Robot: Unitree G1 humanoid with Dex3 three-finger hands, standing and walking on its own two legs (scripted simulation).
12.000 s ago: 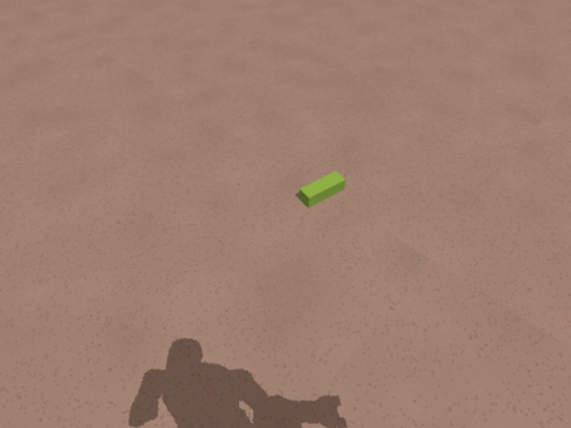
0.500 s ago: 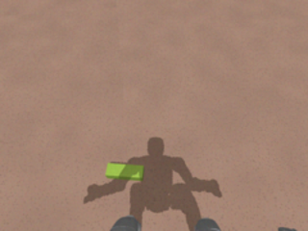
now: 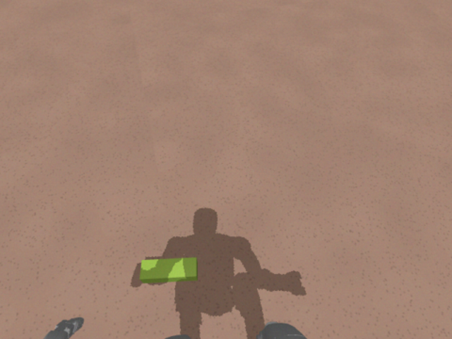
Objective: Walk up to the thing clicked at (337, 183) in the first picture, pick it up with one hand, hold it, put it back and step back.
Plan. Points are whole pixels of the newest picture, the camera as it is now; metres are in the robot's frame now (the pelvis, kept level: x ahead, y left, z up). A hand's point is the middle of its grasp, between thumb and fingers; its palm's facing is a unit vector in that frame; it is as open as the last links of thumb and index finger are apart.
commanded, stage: walk up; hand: left
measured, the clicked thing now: (169, 270) +0.42 +0.22 -0.72
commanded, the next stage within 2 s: stand in 1.32 s
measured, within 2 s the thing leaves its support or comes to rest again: neither
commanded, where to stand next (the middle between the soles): +0.04 -0.03 m, yaw +2 degrees
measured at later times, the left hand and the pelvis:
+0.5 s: hand out of the picture +0.09 +0.23 -0.13, palm faces -0.01 -0.95 -0.31, open 7.4 cm; pelvis -0.02 -0.02 +0.02, yaw +0 degrees
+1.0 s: hand out of the picture +0.06 +0.24 -0.13, palm faces +0.04 -0.95 -0.31, open 7.4 cm; pelvis -0.01 -0.01 +0.03, yaw +1 degrees
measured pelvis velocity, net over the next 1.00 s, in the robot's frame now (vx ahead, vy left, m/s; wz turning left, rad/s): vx -0.01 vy -0.01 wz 0.01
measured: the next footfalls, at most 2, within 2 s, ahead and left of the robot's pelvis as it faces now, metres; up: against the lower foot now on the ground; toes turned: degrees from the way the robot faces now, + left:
right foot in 0.02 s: +0.06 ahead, -0.14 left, +0.00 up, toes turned +1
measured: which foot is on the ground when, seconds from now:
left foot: down 0.00-1.00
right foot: up 0.00-0.00, down 0.02-1.00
